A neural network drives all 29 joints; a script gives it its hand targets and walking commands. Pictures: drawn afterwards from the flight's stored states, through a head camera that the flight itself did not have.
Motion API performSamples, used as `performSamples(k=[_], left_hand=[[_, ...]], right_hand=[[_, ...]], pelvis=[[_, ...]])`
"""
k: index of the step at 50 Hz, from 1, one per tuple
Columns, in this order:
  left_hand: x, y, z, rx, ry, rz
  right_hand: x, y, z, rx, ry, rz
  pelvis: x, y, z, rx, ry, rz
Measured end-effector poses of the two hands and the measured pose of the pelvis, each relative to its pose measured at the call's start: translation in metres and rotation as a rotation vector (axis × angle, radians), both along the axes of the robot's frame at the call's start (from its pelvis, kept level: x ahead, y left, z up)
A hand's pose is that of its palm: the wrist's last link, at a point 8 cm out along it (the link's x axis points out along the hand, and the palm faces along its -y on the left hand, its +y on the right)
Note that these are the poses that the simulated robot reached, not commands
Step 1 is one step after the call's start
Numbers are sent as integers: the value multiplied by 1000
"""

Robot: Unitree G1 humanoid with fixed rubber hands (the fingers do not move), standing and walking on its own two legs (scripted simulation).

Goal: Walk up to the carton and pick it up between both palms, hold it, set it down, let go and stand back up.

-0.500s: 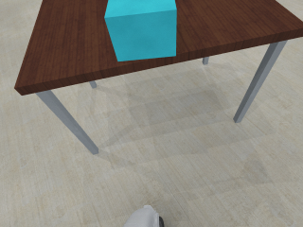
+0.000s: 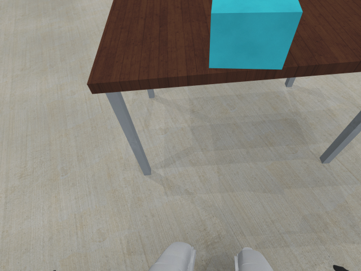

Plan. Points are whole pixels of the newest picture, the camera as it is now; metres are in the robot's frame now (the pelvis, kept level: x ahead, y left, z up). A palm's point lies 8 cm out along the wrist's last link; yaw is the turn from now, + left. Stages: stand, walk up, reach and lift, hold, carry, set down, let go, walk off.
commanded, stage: walk up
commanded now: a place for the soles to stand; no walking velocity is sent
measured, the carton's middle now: (247, 22) +0.78 -0.21 +0.10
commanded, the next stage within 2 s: none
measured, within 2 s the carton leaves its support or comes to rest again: neither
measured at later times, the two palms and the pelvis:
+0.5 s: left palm out of the picture +0.08 +0.38 -0.10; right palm out of the picture -0.02 -0.28 -0.07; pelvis -0.07 +0.05 +0.00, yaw +2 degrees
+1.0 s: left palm out of the picture -0.07 +0.26 +0.01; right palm out of the picture -0.16 -0.40 -0.07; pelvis -0.18 -0.09 +0.05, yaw +4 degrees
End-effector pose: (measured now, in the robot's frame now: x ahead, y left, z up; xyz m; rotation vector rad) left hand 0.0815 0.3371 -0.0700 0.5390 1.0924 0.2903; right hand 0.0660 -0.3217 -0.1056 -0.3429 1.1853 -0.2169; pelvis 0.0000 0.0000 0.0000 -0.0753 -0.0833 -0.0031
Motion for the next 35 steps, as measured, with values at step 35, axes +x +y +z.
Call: performSamples(k=[35], left_hand=[[-53, -37, -10, -114, -165, -18]], right_hand=[[-113, -29, 0, -104, -106, -10]], pelvis=[[-106, -31, -14, 114, -42, 39]])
